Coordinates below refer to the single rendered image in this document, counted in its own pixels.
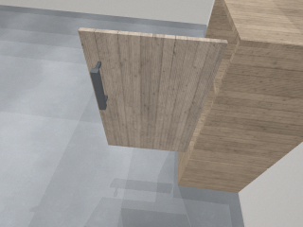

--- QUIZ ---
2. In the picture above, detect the cupboard door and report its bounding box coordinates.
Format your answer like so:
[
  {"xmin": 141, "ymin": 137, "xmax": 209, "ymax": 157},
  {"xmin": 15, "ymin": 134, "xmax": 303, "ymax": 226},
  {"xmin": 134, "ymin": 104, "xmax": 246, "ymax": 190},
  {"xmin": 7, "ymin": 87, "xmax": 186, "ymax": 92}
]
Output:
[{"xmin": 78, "ymin": 27, "xmax": 228, "ymax": 152}]

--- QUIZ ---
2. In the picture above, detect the handle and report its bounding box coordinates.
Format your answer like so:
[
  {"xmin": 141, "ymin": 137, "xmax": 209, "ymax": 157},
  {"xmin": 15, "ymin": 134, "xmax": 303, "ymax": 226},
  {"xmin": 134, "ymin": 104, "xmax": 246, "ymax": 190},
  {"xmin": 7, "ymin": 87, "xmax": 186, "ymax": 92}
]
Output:
[{"xmin": 90, "ymin": 61, "xmax": 108, "ymax": 111}]

